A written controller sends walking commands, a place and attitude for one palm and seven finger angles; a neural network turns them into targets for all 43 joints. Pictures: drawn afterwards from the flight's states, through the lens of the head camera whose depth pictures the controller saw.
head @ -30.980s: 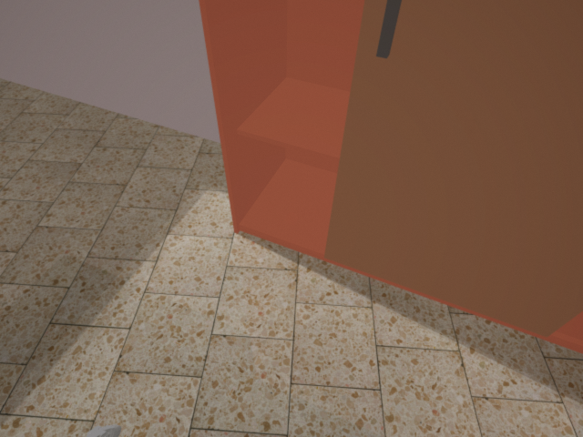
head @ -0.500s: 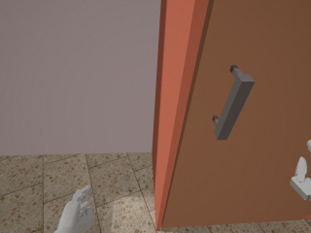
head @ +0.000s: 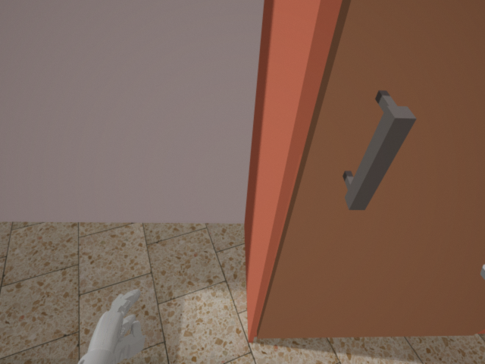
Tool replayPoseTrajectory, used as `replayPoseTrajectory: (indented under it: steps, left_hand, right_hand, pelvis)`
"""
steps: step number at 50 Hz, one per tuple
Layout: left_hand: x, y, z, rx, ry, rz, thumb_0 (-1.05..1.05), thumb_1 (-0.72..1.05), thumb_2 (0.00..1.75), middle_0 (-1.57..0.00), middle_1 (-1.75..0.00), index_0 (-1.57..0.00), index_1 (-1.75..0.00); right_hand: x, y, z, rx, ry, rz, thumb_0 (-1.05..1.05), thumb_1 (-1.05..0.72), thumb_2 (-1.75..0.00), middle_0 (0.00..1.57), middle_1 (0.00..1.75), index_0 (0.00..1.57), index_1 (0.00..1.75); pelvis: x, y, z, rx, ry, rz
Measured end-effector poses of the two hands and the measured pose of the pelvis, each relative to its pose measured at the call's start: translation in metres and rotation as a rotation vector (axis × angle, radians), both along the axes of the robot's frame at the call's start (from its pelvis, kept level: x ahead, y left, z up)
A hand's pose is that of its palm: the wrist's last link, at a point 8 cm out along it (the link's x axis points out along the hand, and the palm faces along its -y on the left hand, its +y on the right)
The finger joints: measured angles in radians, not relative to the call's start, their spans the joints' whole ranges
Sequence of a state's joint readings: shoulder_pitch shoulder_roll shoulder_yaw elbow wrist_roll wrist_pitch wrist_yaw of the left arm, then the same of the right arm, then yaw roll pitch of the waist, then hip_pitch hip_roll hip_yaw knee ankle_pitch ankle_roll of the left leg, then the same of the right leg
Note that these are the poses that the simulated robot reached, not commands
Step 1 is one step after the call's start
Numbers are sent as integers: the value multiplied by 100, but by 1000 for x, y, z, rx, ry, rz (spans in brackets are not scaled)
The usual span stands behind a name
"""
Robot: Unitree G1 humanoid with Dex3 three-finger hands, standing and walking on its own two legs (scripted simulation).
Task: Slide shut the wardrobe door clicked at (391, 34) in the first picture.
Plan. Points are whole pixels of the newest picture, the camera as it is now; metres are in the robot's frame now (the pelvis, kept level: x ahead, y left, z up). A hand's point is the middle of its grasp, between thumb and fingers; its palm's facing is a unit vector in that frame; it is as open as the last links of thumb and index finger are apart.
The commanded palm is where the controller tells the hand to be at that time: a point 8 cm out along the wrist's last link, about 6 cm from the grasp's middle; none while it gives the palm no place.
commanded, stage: step back with the hand held close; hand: right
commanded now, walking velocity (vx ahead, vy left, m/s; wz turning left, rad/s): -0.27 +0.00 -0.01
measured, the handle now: (368, 153) +0.34 -0.16 +0.22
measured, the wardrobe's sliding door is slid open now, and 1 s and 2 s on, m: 0.01 0.01 0.01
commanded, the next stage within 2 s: stop stepping back and stand still in 1.12 s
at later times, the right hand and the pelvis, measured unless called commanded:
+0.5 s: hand out of the picture +0.13 -0.28 +0.16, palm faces +0.45 +0.78 -0.43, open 7.4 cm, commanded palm +0.07 -0.32 +0.18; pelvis -0.07 -0.02 -0.02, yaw +0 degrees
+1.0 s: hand out of the picture +0.07 -0.32 +0.16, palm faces +0.43 +0.78 -0.46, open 7.4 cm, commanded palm +0.00 -0.36 +0.18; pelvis -0.13 -0.05 -0.02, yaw -2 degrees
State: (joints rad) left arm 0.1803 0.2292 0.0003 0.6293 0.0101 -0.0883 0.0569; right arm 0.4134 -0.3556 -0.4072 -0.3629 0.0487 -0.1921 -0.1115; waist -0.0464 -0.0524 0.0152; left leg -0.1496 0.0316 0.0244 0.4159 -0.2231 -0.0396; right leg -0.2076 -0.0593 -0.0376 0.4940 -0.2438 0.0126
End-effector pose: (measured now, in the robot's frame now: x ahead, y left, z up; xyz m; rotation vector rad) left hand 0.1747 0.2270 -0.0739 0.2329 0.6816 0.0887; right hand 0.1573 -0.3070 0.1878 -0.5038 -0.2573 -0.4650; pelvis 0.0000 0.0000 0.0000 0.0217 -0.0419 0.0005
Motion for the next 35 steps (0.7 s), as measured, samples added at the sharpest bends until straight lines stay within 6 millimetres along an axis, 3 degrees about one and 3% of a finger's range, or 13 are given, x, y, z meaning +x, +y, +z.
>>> replayPoseTrajectory:
  steps: [8,22,29,35]
  left_hand:
    - [-29,0,-1,18,43,79,1,91,90,-20,-30,-20,-30]
    - [-78,-14,-14,25,53,43,1,90,90,-21,-30,-20,-30]
    - [-102,-18,-14,61,62,61,1,90,90,-21,-30,-20,-30]
    - [-111,-25,-13,52,45,35,1,90,90,-21,-30,-20,-30]
  right_hand:
    - [-6,2,-13,-36,100,96,1,-89,-90,21,30,21,30]
    - [-61,-7,-10,-70,-9,58,1,-89,-90,21,30,21,30]
    - [-71,-18,-18,-46,-34,71,1,-89,-90,21,30,21,30]
    - [-89,-26,-8,-134,-58,61,1,-89,-90,21,30,21,30]
  pelvis:
    - [-19,-14,-2,-14,30,24]
    - [-62,-17,-14,6,38,4]
    - [-78,-28,-17,24,34,-1]
    - [-87,-25,-19,27,57,-36]
